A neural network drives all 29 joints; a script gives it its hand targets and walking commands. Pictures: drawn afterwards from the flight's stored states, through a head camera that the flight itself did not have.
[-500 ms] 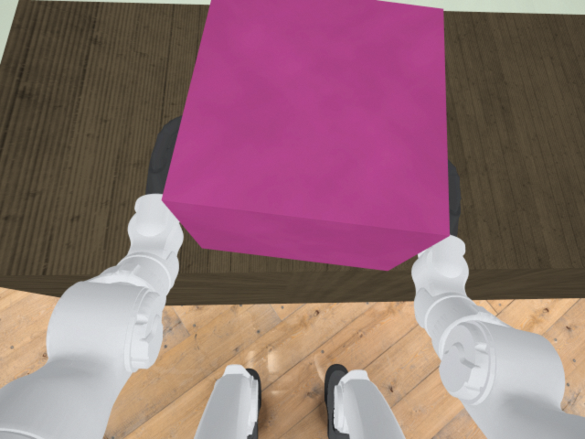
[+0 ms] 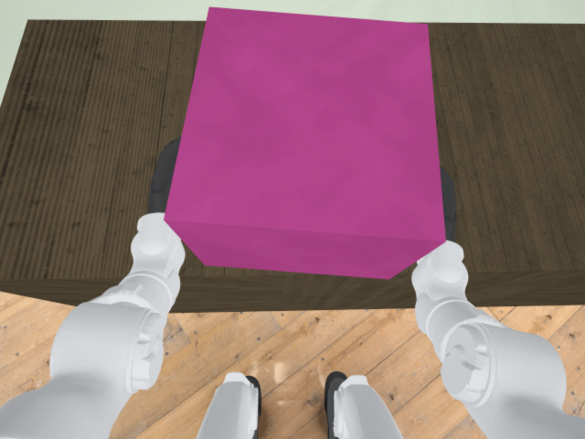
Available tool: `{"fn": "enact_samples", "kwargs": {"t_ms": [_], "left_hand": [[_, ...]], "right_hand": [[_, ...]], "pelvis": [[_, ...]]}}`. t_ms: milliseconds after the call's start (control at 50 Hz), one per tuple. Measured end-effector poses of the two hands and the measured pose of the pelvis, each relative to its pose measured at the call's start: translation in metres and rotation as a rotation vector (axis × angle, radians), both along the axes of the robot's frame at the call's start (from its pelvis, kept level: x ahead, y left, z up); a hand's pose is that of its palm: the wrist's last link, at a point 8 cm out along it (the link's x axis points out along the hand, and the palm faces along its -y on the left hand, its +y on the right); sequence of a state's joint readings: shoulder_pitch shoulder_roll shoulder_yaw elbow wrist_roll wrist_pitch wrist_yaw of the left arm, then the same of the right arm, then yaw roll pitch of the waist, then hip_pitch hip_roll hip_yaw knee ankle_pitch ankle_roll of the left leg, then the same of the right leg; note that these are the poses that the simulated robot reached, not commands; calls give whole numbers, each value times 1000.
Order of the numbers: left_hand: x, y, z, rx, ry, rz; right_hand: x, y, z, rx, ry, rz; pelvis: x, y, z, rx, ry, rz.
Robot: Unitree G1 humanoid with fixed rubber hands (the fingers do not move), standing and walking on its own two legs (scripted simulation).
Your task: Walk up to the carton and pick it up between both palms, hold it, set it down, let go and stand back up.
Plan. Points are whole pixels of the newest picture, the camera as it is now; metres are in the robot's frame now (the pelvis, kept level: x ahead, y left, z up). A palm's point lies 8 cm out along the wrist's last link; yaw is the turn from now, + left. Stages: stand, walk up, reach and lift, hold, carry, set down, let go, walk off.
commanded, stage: reach and lift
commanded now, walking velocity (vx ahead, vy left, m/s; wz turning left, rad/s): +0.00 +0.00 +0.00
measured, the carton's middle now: (306, 154) +0.50 +0.00 -0.03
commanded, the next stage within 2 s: none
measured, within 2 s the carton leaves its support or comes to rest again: leaves its support in 0.16 s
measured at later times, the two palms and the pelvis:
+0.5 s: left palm (155, 208) +0.39 +0.17 +0.04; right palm (475, 244) +0.36 -0.20 +0.02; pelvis -0.02 -0.02 +0.01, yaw +1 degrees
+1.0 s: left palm (90, 159) +0.37 +0.17 +0.18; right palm (540, 195) +0.37 -0.20 +0.13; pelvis -0.01 -0.03 +0.05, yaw +4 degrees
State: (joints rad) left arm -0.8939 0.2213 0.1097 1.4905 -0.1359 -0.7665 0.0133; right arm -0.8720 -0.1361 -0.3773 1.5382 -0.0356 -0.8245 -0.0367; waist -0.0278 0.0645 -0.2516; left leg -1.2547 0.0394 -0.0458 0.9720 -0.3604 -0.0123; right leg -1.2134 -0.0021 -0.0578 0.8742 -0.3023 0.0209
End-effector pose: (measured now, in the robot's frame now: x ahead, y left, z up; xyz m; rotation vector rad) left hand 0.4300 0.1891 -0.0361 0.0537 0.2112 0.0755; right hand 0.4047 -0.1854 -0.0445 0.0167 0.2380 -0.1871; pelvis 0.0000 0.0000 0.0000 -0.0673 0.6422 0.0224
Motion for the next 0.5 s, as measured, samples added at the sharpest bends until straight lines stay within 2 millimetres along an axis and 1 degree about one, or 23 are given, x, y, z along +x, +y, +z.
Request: {"fn": "enact_samples", "kwargs": {"t_ms": [140,260,400,460,500], "left_hand": [[-12,-5,6,12,31,12],[-25,-9,18,42,66,6],[-37,-14,45,71,88,-13],[-42,-15,61,75,77,-12],[-44,-16,75,72,59,-8]], "right_hand": [[-6,-6,6,-13,28,25],[-18,-10,15,-54,60,48],[-39,-13,31,-111,94,58],[-44,-14,46,-126,85,60],[-45,-15,60,-127,69,57]], "pelvis": [[-1,-8,3,11,-23,0],[-5,-12,7,19,-73,2],[-13,-14,11,26,-156,6],[-17,-15,13,28,-194,8],[-19,-16,15,30,-221,9]]}}
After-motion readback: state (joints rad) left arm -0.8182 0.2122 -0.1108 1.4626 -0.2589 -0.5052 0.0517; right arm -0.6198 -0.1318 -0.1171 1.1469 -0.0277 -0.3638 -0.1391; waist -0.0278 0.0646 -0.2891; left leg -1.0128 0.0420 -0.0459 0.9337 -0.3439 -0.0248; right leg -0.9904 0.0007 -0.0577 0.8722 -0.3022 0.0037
